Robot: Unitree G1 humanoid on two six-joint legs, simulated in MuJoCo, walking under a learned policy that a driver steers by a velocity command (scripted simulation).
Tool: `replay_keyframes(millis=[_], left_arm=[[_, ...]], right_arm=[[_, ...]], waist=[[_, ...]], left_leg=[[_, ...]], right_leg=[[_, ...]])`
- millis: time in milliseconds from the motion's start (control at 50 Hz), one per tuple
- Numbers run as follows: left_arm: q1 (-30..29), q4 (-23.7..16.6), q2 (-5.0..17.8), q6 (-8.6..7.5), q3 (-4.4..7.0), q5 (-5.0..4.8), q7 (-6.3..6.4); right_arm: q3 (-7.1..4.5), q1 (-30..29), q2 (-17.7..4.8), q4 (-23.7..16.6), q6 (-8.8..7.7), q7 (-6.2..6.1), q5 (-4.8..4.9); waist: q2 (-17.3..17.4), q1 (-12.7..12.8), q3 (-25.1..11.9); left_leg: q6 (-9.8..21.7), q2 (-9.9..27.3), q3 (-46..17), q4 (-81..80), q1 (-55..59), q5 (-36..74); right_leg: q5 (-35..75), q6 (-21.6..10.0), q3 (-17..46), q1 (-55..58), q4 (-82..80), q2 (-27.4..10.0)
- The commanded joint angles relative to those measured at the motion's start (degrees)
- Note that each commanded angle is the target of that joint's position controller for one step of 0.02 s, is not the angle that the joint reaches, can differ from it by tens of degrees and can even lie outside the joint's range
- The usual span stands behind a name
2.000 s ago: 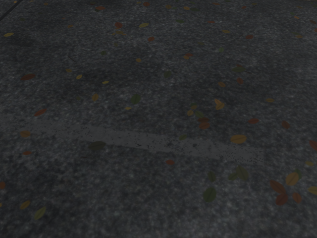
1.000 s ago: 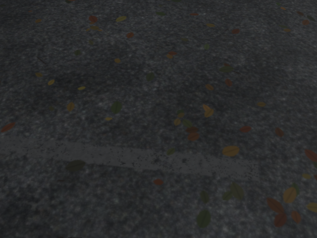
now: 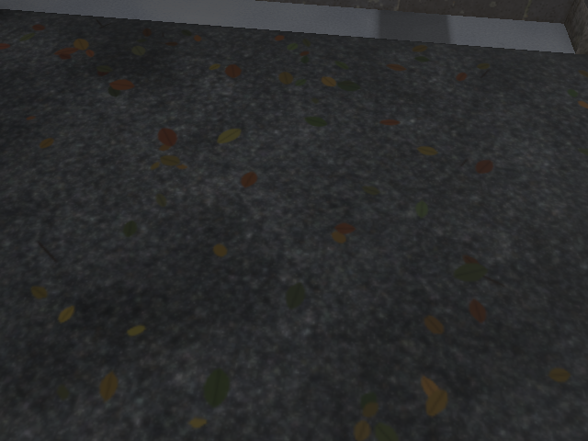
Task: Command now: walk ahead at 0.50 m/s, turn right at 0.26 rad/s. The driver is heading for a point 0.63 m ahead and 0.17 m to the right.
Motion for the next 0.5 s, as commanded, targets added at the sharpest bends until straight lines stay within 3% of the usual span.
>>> replay_keyframes(millis=[20,80,120,160,180,200,220,240,260,300,320,360,420,500], left_arm=[[-5.8,-4.1,1.5,-0.54,-0.28,-0.29,-0.16],[-8.9,-5.6,1.7,-0.86,-0.32,0.08,-0.25],[-7.7,-5.6,2.1,-1.11,0.02,0.34,-0.18],[-1.0,-3.9,3.6,-1.34,0.95,0.55,0.28],[6.2,-1.6,4.7,-1.66,1.76,0.7,0.45],[15.2,0.9,7.7,-1.95,3.13,1.55,0.79],[20.8,0.7,14.6,-1.76,5.21,2.18,1.52],[18.5,0.8,14.8,-0.88,5.19,0.29,1.15],[14.1,0.6,13.8,-0.51,4.91,-0.7,1.23],[8.8,-0.1,8.3,-0.75,3.55,-0.78,1.4],[7.7,0.0,6.8,-1.06,3.0,-1.22,1.71],[8.9,0.1,7.1,-2.13,2.82,-1.43,1.84],[12.1,0.3,9.6,-2.57,3.34,-1.45,1.83],[17.3,0.3,9.4,-2.09,3.26,-1.27,1.72]], right_arm=[[-0.82,2.9,-6.5,-1.4,-0.93,-0.63,-0.21],[-0.71,4.5,-6.5,-0.4,-0.69,-1.4,-0.58],[-0.88,3.4,-7.5,-0.3,-0.51,-1.98,-0.66],[-1.33,2.0,-9.2,-0.6,0.01,-2.42,-0.83],[-1.54,1.3,-10.0,-1.0,0.5,-2.4,-0.74],[-1.52,0.1,-10.2,-2.3,0.62,-2.23,-0.36],[-0.7,2.0,-6.0,-5.9,0.2,-1.16,1.47],[-1.34,-1.4,-7.8,-7.6,-0.38,-0.55,0.68],[-1.51,-7.3,-8.5,-9.6,-0.89,-0.17,0.2],[-1.45,-8.9,-7.7,-10.1,-1.25,-0.12,0.03],[-1.36,-8.2,-7.1,-10.3,-0.19,-0.17,-1.01],[-1.23,-7.6,-5.9,-10.8,1.92,0.24,-1.96],[-1.21,-13.4,-6.1,-13.6,3.14,0.61,-1.84],[-1.03,-23.3,-6.7,-17.5,3.32,0.89,-1.41]], waist=[[5.7,-0.6,4.4],[5.6,-1.1,5.1],[6.1,0.3,4.1],[7.5,3.5,-0.3],[7.4,6.4,-4.3],[5.6,10.6,-9.0],[-6.0,10.4,-16.6],[-5.7,8.5,-19.0],[-1.4,7.0,-10.1],[4.3,3.0,-1.4],[3.7,1.0,-0.4],[2.2,-0.1,-1.3],[0.7,0.9,0.0],[-0.9,4.6,0.8]], left_leg=[[3.6,16.0,-3.8,-4.7,-2.1,21.9],[3.4,18.0,-1.4,-2.0,3.9,27.6],[2.9,18.9,0.6,3.0,6.6,40.6],[2.2,19.3,2.5,14.8,8.0,57.0],[1.6,18.8,3.5,25.1,6.2,57.0],[0.3,17.7,4.3,39.2,-3.6,46.4],[-2.7,9.8,5.6,63.4,-25.7,14.0],[-3.2,1.9,-5.2,73.2,-37.8,-17.1],[-2.6,6.7,-9.4,72.1,-43.5,-11.7],[-3.0,10.5,-8.8,62.4,-39.1,-5.2],[-4.1,11.4,-8.9,58.9,-35.6,-4.8],[-5.8,11.5,-8.1,55.1,-32.6,-4.6],[-7.9,11.6,-6.6,48.1,-35.9,0.5],[-8.6,10.6,-6.5,37.8,-40.5,8.8]], right_leg=[[3.8,-0.9,-2.5,0.2,-5.7,2.2],[1.1,-2.9,-4.2,0.1,-10.0,3.3],[-3.6,-4.9,-6.2,3.6,-12.0,5.5],[-9.4,-7.5,-8.7,11.6,-12.7,9.5],[-9.1,-9.0,-8.9,19.7,-15.6,11.3],[-9.2,-11.8,-2.8,33.5,-18.1,8.1],[-10.8,-20.4,23.8,52.5,-19.8,-9.2],[-7.8,-23.7,43.9,55.5,-29.0,-14.7],[-9.2,-21.2,34.3,49.1,-30.0,-12.3],[-0.7,-16.1,23.3,34.7,-32.9,-7.6],[3.2,-14.5,19.3,29.9,-33.7,-4.8],[8.1,-14.0,16.0,27.0,-34.1,-2.2],[9.2,-13.4,14.7,25.9,-35.5,-0.3],[10.5,-11.0,16.1,30.7,-34.8,0.5]])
